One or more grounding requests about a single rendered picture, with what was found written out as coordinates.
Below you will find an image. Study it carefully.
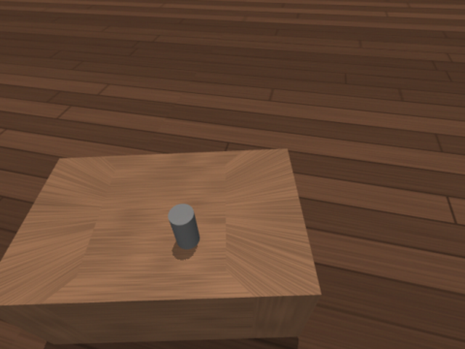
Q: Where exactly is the can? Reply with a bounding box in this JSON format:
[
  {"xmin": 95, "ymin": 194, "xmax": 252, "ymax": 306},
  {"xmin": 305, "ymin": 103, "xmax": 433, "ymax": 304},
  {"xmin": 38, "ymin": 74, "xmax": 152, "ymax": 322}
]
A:
[{"xmin": 168, "ymin": 204, "xmax": 200, "ymax": 249}]

